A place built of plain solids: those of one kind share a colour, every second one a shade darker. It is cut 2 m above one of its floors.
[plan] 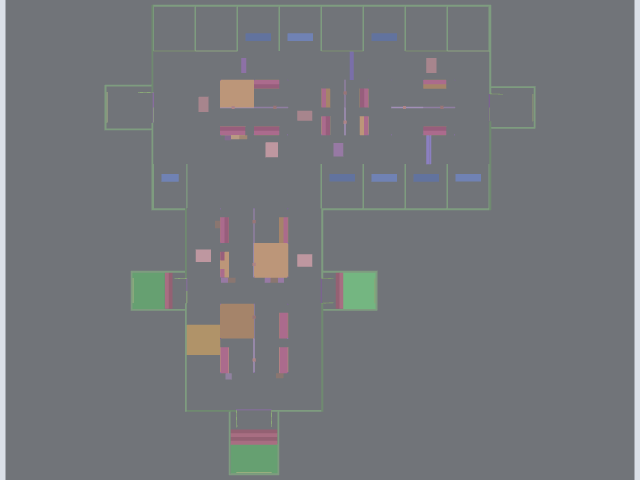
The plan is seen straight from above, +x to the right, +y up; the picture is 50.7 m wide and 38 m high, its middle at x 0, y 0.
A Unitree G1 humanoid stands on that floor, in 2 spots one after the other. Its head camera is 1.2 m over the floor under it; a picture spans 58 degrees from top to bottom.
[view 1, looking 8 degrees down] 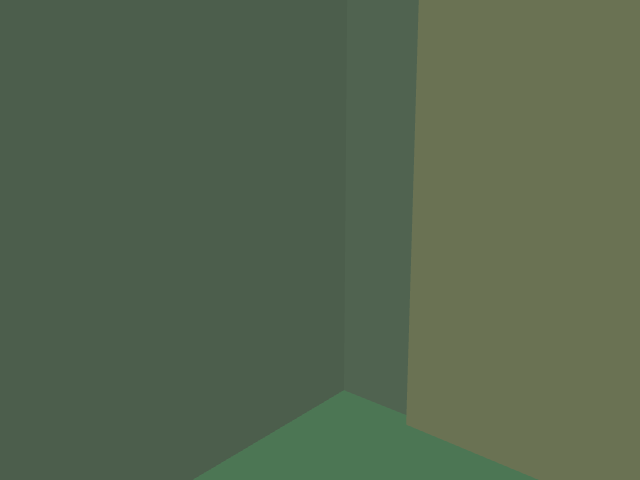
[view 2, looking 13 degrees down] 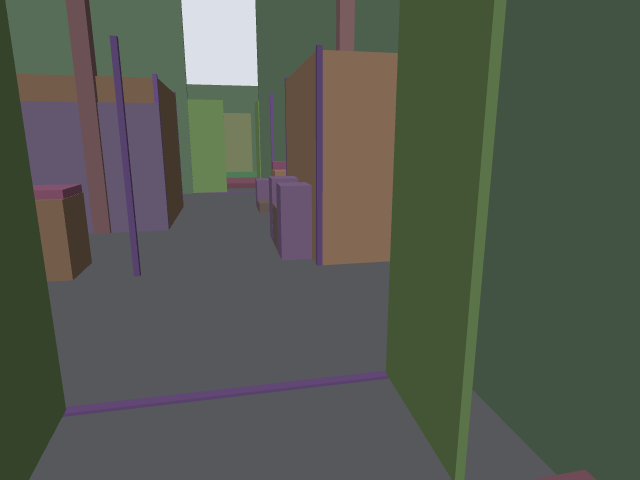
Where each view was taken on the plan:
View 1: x -12.98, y -4.02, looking -139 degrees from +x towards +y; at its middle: wall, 2.21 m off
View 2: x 2.54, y -4.02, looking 168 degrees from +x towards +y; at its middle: post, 5.31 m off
